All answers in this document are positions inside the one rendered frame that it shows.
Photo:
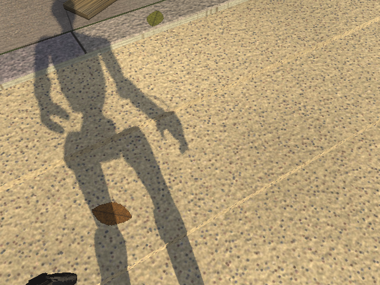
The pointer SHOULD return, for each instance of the robot left hand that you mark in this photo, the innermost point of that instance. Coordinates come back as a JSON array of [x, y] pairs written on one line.
[[54, 279]]

